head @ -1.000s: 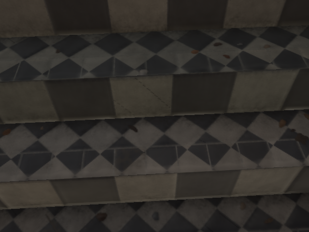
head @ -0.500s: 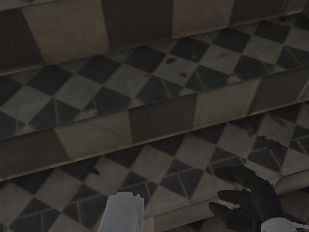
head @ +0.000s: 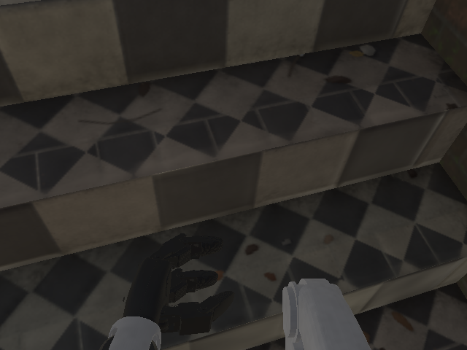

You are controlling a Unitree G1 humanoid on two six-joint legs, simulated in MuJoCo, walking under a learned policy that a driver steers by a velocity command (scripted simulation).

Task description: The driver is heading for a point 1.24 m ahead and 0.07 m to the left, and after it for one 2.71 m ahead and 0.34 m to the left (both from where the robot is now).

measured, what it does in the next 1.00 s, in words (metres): climbs: right foot 0.20 m higher, then left foot 0.20 m higher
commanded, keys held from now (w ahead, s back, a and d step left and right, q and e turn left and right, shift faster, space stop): w+q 0.48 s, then w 0.02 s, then w+e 0.50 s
